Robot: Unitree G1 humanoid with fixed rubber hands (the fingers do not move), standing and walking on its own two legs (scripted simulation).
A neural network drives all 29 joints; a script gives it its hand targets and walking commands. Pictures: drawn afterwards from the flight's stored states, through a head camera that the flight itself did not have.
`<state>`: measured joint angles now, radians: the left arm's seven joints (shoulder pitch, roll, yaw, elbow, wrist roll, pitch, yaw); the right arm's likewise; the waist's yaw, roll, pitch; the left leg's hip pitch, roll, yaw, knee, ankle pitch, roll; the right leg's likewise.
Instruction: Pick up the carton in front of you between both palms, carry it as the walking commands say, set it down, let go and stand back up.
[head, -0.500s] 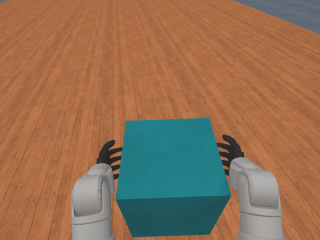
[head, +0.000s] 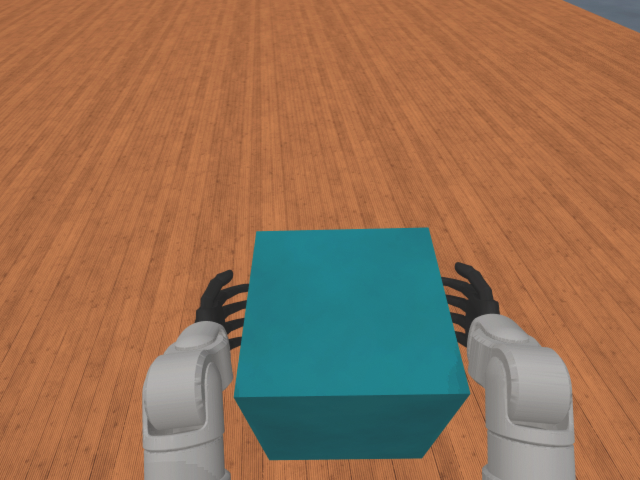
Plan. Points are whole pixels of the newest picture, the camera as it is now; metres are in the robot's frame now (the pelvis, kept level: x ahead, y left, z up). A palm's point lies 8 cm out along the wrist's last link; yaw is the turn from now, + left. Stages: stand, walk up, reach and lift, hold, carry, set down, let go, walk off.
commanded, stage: carry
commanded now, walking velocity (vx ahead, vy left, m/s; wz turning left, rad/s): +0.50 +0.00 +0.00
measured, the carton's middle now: (343, 351) +0.28 +0.00 +0.03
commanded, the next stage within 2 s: none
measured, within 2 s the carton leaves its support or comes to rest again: neither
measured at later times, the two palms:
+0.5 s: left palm (259, 180) +0.57 +0.14 +0.09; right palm (432, 177) +0.57 -0.16 +0.09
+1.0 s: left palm (260, 160) +0.68 +0.16 +0.07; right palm (411, 153) +0.69 -0.14 +0.07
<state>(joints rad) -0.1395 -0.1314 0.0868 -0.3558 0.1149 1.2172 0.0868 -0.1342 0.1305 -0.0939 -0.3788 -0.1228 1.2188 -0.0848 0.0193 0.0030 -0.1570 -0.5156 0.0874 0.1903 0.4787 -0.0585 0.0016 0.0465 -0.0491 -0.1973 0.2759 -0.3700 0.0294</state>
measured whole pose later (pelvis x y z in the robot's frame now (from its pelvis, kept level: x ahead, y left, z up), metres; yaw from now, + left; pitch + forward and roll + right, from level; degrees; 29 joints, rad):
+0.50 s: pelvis +0.31 -0.01 -0.01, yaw +0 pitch +2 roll -1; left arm -0.18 -0.14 0.10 -0.35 0.13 1.22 0.09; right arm -0.19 0.14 -0.12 -0.34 -0.12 1.21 -0.08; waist 0.01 0.02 -0.09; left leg -0.06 0.10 0.19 0.55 -0.45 -0.04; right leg -0.43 -0.03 -0.23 0.44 -0.04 -0.06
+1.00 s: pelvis +0.42 +0.00 +0.00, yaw +1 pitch +4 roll +0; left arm -0.14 -0.13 0.10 -0.15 0.17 1.10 0.06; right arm -0.15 0.13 -0.11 -0.15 -0.17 1.09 -0.05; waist 0.00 0.01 -0.16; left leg -0.16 0.06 0.13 0.53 -0.41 -0.02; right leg -0.33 -0.06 -0.20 0.58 -0.29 -0.02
